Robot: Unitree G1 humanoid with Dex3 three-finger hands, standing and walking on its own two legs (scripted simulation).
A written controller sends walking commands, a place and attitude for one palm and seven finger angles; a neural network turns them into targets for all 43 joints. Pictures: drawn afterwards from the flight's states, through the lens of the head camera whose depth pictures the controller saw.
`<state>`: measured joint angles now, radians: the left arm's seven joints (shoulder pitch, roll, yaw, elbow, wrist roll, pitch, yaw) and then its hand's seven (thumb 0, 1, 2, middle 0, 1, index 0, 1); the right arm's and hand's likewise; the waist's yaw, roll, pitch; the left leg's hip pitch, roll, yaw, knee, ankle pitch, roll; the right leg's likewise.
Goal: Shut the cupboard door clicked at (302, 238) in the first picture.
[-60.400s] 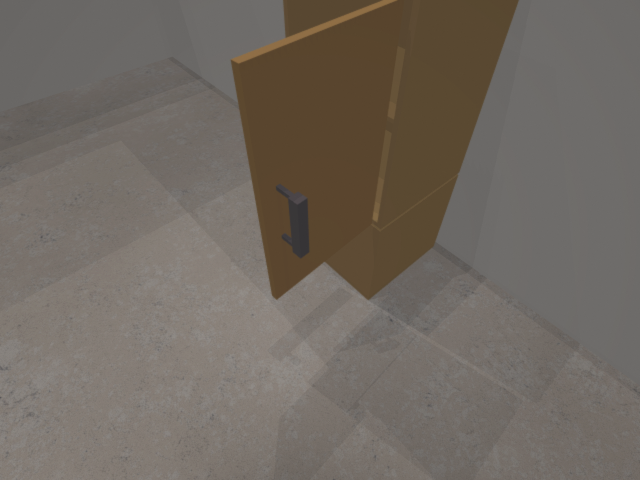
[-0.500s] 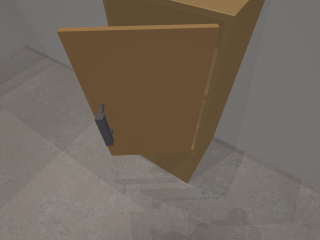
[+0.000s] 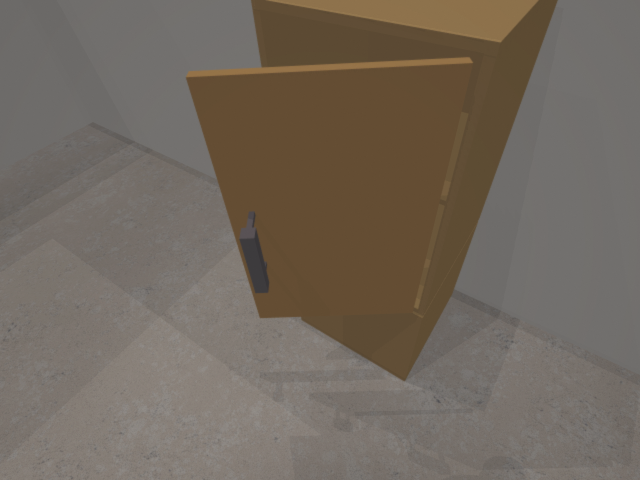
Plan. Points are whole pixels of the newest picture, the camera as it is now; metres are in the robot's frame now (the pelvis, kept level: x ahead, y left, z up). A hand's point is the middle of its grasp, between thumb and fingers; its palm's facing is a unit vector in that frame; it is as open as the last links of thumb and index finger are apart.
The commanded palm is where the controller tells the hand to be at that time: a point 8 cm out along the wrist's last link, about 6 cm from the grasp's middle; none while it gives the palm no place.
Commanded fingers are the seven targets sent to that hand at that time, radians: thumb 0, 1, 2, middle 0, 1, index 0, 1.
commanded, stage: come to a stop and stand still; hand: left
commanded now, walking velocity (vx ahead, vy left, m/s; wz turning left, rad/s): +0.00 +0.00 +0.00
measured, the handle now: (256, 253) +0.50 +0.17 -0.06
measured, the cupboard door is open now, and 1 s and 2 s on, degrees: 35 35 35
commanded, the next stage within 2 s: look again from close up in 0.22 s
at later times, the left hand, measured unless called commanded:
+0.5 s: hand out of the picture +0.02 +0.17 -0.15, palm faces -0.03 -0.97 -0.22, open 7.3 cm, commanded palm none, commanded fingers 0.00 0.90 0.90 -0.20 -0.30 -0.20 -0.30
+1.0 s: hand out of the picture +0.07 +0.16 -0.14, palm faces +0.13 -0.97 -0.22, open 7.3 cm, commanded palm +0.13 +0.20 -0.06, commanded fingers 0.00 0.90 0.90 -0.25 -0.36 -0.25 -0.36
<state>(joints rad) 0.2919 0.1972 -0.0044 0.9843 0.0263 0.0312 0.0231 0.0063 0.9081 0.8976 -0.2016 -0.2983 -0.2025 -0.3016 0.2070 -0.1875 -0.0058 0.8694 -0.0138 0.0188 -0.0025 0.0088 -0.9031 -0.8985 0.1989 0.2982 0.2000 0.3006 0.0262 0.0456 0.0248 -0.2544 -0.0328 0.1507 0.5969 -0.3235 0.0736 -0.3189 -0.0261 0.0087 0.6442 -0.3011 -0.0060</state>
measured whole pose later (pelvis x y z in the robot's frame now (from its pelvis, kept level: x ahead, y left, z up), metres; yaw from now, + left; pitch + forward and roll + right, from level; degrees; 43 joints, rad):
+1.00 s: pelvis +0.03 -0.03 +0.01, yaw +1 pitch +0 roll +1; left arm 0.37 0.16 0.03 0.77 -0.04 0.05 0.04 0.02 0.93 0.90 -0.21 -0.30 -0.21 -0.30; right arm 0.30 -0.16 0.02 1.03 0.01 -0.08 -0.06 0.01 -0.91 -0.90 0.20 0.30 0.20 0.30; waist 0.00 0.00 0.05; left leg -0.18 0.01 0.11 0.47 -0.28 0.02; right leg -0.23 0.02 -0.03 0.50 -0.26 -0.04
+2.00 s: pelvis -0.03 -0.01 -0.10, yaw +4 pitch +18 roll -3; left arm 0.44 0.21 0.09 -0.05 -0.24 -0.46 -0.18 0.02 0.90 0.90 -1.00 -1.17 -1.00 -1.17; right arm 0.24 -0.26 -0.02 0.50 0.01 -0.19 -0.05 0.02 -0.90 -0.90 0.20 0.30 0.20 0.30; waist 0.00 0.02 -0.16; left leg -1.05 0.00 0.01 1.31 -0.57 0.05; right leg -1.04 -0.02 -0.11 1.25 -0.52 -0.03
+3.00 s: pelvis -0.01 -0.02 -0.10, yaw +4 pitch +18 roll -3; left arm 0.39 0.23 0.13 -0.01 -0.27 -0.44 -0.23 0.02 0.90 0.90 -1.30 -1.50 -1.30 -1.50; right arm 0.24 -0.24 0.02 0.47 0.01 -0.14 -0.04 0.02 -0.90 -0.90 0.20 0.30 0.20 0.30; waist 0.00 0.03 -0.17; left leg -1.04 0.01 -0.01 1.30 -0.58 0.04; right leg -1.02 0.00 -0.12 1.24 -0.54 -0.04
